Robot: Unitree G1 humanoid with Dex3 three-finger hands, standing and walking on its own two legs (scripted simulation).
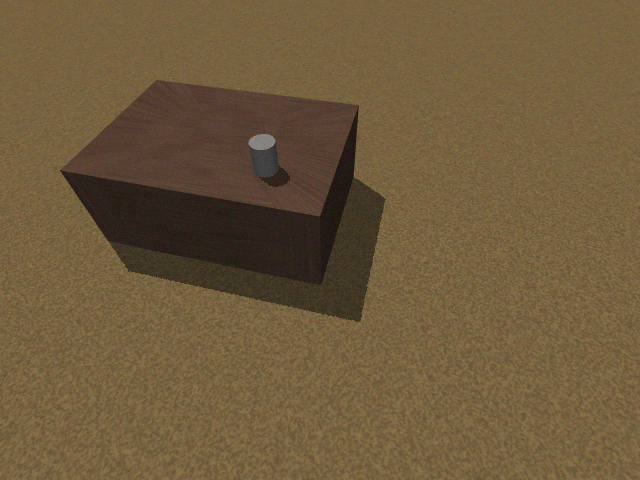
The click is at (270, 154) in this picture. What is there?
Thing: squat round
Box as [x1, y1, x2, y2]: [249, 134, 278, 176]
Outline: 255,135 249,140 249,148 253,170 259,176 270,176 274,174 278,169 275,140 272,136 267,134
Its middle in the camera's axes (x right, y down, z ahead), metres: -0.19 -0.28 +1.30
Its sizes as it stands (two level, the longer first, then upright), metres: 0.089 0.089 0.115
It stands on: a support 0.39 m high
